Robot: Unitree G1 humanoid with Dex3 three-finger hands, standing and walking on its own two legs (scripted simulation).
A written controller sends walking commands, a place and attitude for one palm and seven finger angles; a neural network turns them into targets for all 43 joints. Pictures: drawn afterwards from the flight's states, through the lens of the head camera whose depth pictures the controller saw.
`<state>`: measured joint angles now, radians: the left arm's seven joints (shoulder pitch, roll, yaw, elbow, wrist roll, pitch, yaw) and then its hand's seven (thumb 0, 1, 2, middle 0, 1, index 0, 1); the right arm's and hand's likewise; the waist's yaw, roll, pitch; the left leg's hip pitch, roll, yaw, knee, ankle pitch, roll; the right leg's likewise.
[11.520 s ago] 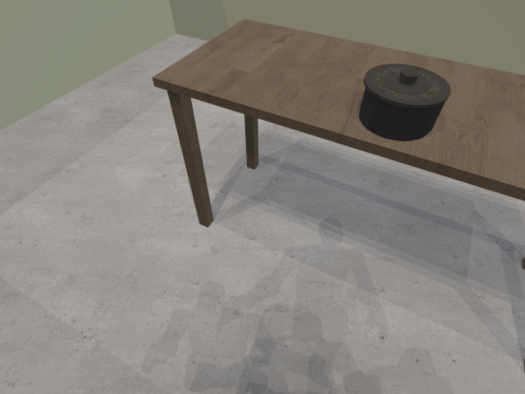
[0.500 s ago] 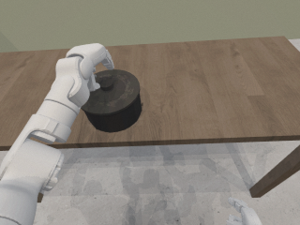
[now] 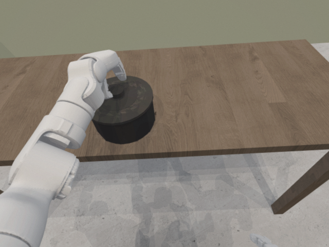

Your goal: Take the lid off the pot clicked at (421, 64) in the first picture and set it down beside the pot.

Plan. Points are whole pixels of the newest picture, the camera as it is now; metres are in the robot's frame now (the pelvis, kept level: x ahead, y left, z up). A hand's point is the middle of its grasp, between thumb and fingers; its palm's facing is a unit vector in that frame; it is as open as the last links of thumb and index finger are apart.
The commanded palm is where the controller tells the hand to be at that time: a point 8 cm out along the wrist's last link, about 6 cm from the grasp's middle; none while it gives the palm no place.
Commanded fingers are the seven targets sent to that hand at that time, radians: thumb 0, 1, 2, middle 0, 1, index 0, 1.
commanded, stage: lower the open fingers around the knob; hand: left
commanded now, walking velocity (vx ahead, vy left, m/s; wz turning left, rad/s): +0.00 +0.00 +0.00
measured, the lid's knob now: (116, 91) +0.49 +0.14 +0.12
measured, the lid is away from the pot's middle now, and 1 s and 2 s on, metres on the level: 0.00 0.00 0.00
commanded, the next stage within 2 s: close the fingers and squeeze the knob in 1.88 s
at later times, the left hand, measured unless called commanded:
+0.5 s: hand (116, 90) +0.46 +0.13 +0.15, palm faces -0.38 -0.10 -0.92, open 10.1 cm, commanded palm +0.46 +0.14 +0.20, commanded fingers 0.00 -0.35 1.53 -0.84 -0.08 -0.84 -0.08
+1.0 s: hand (111, 90) +0.47 +0.14 +0.15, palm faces -0.36 -0.12 -0.92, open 10.1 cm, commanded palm +0.46 +0.14 +0.20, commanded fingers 0.00 -0.35 1.53 -0.84 -0.08 -0.84 -0.08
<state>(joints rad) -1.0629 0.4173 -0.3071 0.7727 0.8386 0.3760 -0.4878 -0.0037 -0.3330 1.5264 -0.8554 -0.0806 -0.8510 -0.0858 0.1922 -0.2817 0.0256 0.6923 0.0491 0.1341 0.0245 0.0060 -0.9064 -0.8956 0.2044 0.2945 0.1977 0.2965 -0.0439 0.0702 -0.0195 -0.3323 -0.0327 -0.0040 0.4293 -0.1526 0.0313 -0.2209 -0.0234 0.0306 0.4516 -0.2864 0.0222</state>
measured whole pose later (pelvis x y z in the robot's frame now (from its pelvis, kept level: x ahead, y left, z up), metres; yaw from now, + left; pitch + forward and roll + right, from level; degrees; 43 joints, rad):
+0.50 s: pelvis +0.00 -0.01 +0.00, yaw -1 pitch +5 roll +0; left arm -1.08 0.39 -0.31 0.89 0.86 0.33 -0.43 0.00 -0.33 1.53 -0.87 -0.09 -0.85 -0.09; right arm 0.21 -0.28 0.01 0.71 0.04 0.13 0.01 0.01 -0.91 -0.90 0.20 0.29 0.20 0.30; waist -0.06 0.06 -0.03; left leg -0.36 -0.02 0.00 0.44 -0.16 0.02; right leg -0.25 -0.01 0.04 0.46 -0.29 0.01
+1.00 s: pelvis +0.01 -0.01 +0.00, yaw -1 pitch +5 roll +0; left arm -1.04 0.42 -0.30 0.84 0.86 0.34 -0.44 0.00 -0.33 1.53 -0.85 -0.08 -0.85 -0.09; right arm 0.19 -0.29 0.02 0.69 0.05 0.15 0.00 0.01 -0.91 -0.90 0.20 0.29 0.20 0.30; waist -0.06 0.05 -0.04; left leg -0.36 -0.02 0.00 0.46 -0.18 0.02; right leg -0.25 -0.01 0.04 0.47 -0.30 0.01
